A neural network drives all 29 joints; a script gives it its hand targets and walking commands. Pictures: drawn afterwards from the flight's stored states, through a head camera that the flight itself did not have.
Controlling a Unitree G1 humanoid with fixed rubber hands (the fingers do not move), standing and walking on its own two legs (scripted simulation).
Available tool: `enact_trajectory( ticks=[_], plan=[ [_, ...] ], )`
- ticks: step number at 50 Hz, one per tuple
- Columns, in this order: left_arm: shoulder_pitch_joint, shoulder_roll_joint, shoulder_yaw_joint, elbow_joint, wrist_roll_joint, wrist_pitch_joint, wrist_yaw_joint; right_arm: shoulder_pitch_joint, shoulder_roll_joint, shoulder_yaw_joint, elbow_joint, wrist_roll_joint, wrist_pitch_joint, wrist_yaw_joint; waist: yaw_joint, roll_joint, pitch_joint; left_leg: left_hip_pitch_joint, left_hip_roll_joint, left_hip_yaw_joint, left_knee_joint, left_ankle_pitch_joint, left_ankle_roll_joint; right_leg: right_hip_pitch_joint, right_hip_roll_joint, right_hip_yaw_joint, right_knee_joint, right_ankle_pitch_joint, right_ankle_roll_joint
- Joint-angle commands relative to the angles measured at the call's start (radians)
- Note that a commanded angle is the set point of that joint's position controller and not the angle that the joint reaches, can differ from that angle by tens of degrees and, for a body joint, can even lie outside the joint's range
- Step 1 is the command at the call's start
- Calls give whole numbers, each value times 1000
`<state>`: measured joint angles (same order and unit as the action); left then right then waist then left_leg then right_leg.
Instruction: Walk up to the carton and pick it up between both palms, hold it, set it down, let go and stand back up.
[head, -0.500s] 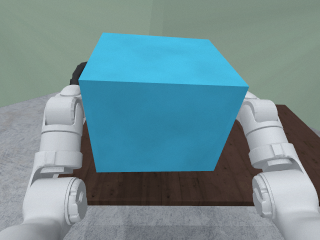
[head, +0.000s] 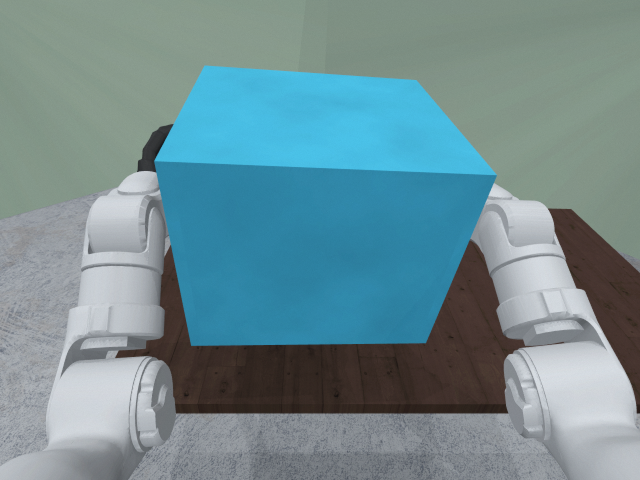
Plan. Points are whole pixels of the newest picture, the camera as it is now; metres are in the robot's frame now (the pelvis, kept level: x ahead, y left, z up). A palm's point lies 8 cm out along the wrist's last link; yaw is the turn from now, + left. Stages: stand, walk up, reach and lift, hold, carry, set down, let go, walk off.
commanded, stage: hold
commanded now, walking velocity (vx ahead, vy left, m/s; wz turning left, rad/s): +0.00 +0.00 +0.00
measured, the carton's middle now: (313, 201) +0.38 +0.00 +0.24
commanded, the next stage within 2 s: none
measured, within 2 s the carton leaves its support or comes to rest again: neither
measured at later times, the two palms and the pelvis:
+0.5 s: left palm (156, 186) +0.37 +0.18 +0.26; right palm (465, 194) +0.37 -0.18 +0.26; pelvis +0.00 +0.00 +0.00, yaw +0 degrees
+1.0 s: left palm (153, 186) +0.37 +0.18 +0.26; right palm (461, 195) +0.37 -0.18 +0.26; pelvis +0.00 +0.00 +0.00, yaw +0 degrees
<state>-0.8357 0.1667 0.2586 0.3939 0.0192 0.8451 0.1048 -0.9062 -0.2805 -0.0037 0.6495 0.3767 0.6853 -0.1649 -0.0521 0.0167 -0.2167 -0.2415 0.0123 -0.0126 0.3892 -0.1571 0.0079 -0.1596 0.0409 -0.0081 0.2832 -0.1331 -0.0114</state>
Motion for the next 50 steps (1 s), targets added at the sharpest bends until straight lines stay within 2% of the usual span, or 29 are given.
enact_trajectory(
  ticks=[1, 2, 5, 6, 8, 9, 13, 14, 16, 17, 18, 19, 20, 21, 22, 23, 28, 29, 32, 33, 35, 38, 40, 41, 42, 43, 46, 47, 50],
  plan=[
    [-914, -650, -460, -302, -208, -91, -180, -1019, 688, 253, -456, 207, -58, 135, -24, 25, -486, 170, -29, -48, -34, 221, -38, 151, 22, 55, 4, 283, 35],
    [-932, -631, -451, -319, -211, -97, -178, -1047, 699, 274, -493, 220, -62, 135, -7, 6, -521, 168, -35, -45, -27, 220, -28, 168, 24, 55, 4, 289, 37],
    [-882, -631, -454, -295, -199, -83, -179, -1047, 677, 271, -519, 222, -62, 129, -10, 19, -503, 171, -34, -51, -22, 250, -34, 161, 28, 55, 8, 310, 37],
    [-895, -626, -448, -301, -194, -87, -179, -1018, 679, 263, -467, 213, -53, 132, -12, 23, -486, 172, -33, -49, -29, 235, -39, 152, 27, 54, 6, 284, 34],
    [-929, -629, -454, -334, -200, -91, -180, -1033, 692, 265, -483, 216, -63, 135, -8, 32, -510, 179, -32, -46, -31, 219, -36, 148, 26, 54, 3, 266, 30],
    [-944, -646, -471, -328, -210, -93, -178, -1034, 683, 247, -464, 207, -63, 137, -26, 43, -492, 170, -30, -51, -33, 199, -41, 130, 24, 53, 2, 243, 28],
    [-922, -654, -477, -293, -217, -94, -175, -1065, 687, 256, -489, 195, -68, 139, -12, 20, -488, 163, -27, -50, -33, 185, -36, 124, 27, 50, -1, 231, 27],
    [-934, -647, -467, -307, -207, -93, -173, -1038, 692, 256, -457, 199, -65, 141, -14, 32, -470, 175, -24, -51, -36, 192, -40, 106, 29, 45, -2, 218, 30],
    [-924, -641, -444, -225, -189, -90, -175, -1052, 680, 235, -411, 181, -62, 147, -10, 30, -414, 137, -26, -48, -50, 113, -30, 91, 20, 56, -14, 157, 23],
    [-952, -639, -438, -236, -197, -97, -175, -1072, 696, 229, -408, 180, -66, 150, -5, 17, -411, 135, -25, -46, -55, 102, -24, 76, 22, 49, -17, 132, 26],
    [-942, -647, -452, -239, -194, -95, -174, -1058, 682, 229, -401, 176, -70, 154, -9, 35, -422, 145, -21, -48, -58, 104, -29, 69, 25, 47, -13, 125, 23],
    [-934, -658, -447, -214, -193, -95, -178, -1073, 692, 230, -402, 173, -75, 153, -2, 24, -419, 141, -20, -47, -56, 111, -27, 87, 22, 51, -11, 141, 22],
    [-932, -669, -465, -256, -208, -98, -174, -1084, 700, 239, -449, 186, -81, 150, -6, 22, -489, 159, -20, -50, -42, 170, -32, 116, 29, 48, -5, 196, 22],
    [-925, -649, -437, -247, -201, -101, -176, -1086, 708, 251, -447, 192, -77, 146, 8, 10, -482, 154, -30, -44, -36, 186, -24, 134, 25, 52, -6, 221, 27],
    [-928, -650, -449, -230, -204, -100, -174, -1072, 691, 239, -433, 187, -72, 144, -6, 24, -475, 151, -31, -47, -37, 167, -28, 130, 23, 56, -9, 219, 25],
    [-926, -645, -454, -241, -213, -102, -172, -1082, 688, 248, -450, 192, -74, 144, -8, 8, -491, 155, -32, -49, -34, 180, -28, 133, 26, 53, -2, 236, 30],
    [-963, -633, -420, -244, -193, -109, -174, -1066, 714, 241, -406, 189, -75, 145, 12, 18, -483, 144, -31, -47, -44, 144, -19, 123, 20, 53, -8, 190, 26],
    [-962, -655, -450, -243, -210, -109, -174, -1072, 705, 235, -405, 191, -75, 146, -9, 32, -476, 147, -31, -47, -39, 162, -25, 120, 19, 56, -2, 227, 28],
    [-942, -650, -464, -290, -222, -110, -172, -1057, 714, 259, -457, 211, -75, 137, -12, 27, -537, 174, -32, -48, -19, 240, -36, 153, 28, 55, 6, 293, 29],
    [-921, -649, -445, -243, -216, -104, -174, -1078, 707, 262, -463, 211, -74, 137, -7, 8, -521, 158, -36, -53, -26, 197, -26, 150, 24, 56, -1, 264, 31],
    [-916, -650, -459, -280, -205, -100, -176, -1037, 695, 252, -458, 209, -74, 132, -18, 36, -499, 164, -36, -49, -21, 227, -34, 157, 23, 55, 7, 298, 31],
    [-913, -644, -438, -242, -201, -96, -181, -1056, 682, 235, -423, 192, -68, 136, -13, 22, -447, 152, -27, -48, -40, 175, -31, 119, 22, 51, -8, 214, 26],
    [-937, -659, -467, -285, -213, -99, -180, -1071, 691, 249, -463, 204, -77, 139, -12, 39, -490, 168, -26, -47, -30, 203, -34, 122, 25, 51, 2, 246, 24],
    [-911, -657, -464, -252, -210, -91, -179, -1088, 686, 244, -470, 203, -77, 137, -9, 34, -481, 162, -29, -48, -30, 195, -36, 124, 24, 48, -6, 232, 28],
    [-955, -650, -461, -291, -208, -99, -178, -1061, 697, 245, -441, 203, -71, 135, -20, 43, -491, 172, -31, -47, -27, 207, -36, 135, 25, 51, -1, 251, 28],
    [-917, -648, -442, -247, -199, -95, -179, -1082, 694, 250, -467, 200, -72, 134, -4, 17, -472, 158, -31, -48, -32, 196, -29, 136, 25, 52, -5, 242, 29],
    [-943, -667, -487, -313, -231, -104, -173, -1071, 708, 265, -510, 210, -75, 136, -21, 20, -538, 179, -30, -48, -18, 227, -35, 144, 29, 53, 10, 283, 31],
    [-961, -663, -490, -349, -228, -107, -170, -1051, 695, 257, -488, 208, -71, 133, -23, 45, -549, 198, -28, -55, -15, 249, -45, 140, 29, 50, 11, 286, 29],
    [-904, -645, -462, -272, -210, -94, -174, -1046, 690, 261, -472, 206, -64, 133, -17, 22, -491, 162, -35, -46, -22, 212, -36, 147, 21, 53, 4, 277, 34]
  ],
)
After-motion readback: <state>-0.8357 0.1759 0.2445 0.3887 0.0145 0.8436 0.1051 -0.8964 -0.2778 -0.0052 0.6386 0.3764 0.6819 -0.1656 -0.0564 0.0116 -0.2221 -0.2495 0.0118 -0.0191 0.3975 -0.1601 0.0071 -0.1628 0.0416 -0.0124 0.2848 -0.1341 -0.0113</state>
